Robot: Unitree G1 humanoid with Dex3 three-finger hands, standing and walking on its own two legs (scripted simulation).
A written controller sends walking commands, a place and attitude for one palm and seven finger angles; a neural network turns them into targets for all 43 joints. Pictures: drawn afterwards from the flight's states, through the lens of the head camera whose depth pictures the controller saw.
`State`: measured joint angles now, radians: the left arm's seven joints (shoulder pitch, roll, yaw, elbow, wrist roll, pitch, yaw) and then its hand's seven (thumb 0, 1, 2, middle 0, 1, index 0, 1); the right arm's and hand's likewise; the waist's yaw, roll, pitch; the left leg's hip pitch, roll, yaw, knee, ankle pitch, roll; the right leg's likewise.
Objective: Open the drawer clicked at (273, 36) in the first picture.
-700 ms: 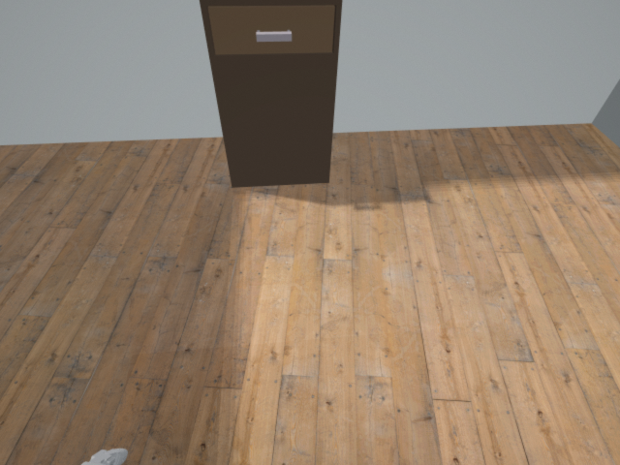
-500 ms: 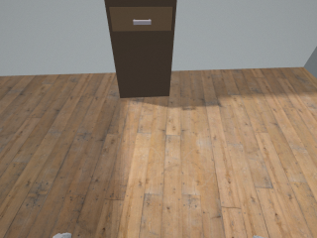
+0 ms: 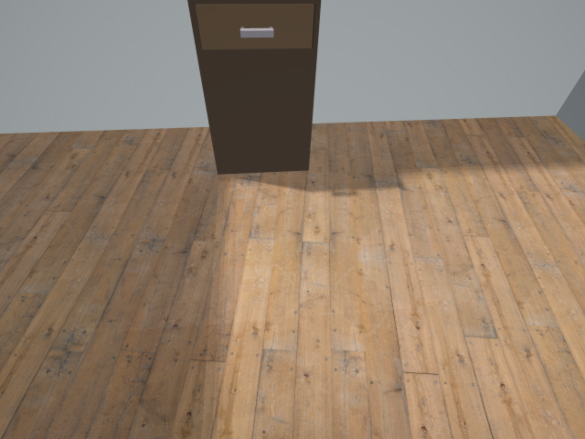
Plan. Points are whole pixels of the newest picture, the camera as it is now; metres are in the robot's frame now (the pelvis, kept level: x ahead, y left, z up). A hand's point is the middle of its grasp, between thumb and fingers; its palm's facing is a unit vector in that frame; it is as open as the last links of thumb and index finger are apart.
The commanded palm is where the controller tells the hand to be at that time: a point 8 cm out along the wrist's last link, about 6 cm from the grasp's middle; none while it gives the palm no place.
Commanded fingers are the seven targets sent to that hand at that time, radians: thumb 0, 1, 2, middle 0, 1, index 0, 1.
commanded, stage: stand and wait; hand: left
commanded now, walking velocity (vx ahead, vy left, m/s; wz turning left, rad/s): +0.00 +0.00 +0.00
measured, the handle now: (256, 30) +1.51 +0.23 -0.04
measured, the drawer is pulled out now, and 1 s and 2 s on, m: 0.00 0.00 0.00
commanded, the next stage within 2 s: look at it before walking up in 0.12 s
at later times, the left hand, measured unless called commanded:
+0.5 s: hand out of the picture +0.08 +0.24 -0.16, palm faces -0.03 -0.95 -0.32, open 7.3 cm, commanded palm none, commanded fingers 0.00 0.90 0.90 -0.20 -0.30 -0.20 -0.30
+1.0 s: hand out of the picture +0.06 +0.23 -0.17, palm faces -0.03 -0.96 -0.29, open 7.3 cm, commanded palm none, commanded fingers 0.00 0.90 0.90 -0.20 -0.30 -0.20 -0.30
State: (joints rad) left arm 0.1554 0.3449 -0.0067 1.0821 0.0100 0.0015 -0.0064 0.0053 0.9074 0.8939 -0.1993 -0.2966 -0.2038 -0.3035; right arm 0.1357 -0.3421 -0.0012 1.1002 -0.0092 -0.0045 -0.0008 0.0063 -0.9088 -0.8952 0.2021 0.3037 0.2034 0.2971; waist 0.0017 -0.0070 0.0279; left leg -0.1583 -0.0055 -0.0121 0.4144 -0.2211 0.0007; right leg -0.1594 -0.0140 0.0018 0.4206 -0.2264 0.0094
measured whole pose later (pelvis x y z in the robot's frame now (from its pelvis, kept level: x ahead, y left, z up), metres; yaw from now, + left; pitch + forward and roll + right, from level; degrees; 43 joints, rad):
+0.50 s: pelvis +0.00 +0.00 +0.00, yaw +0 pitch -2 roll +0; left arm 0.14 0.34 -0.01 1.09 0.01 0.00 -0.01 0.00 0.91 0.89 -0.20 -0.30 -0.20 -0.30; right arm 0.12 -0.34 0.00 1.11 -0.01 -0.01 0.00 0.01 -0.91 -0.90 0.20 0.30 0.20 0.30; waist 0.00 -0.01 0.03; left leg -0.14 0.00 -0.01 0.38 -0.21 0.00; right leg -0.15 -0.01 0.01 0.39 -0.21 0.01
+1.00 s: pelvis +0.02 +0.00 +0.00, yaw -2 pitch -1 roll +0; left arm 0.21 0.30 0.00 1.10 0.02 0.02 -0.01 0.00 0.91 0.89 -0.20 -0.30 -0.20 -0.30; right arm 0.17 -0.30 0.01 1.12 -0.02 0.01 0.00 0.00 -0.91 -0.90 0.20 0.30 0.20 0.30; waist 0.01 -0.01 -0.02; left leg -0.15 0.01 0.01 0.44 -0.30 0.00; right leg -0.16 0.00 0.02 0.44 -0.28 0.00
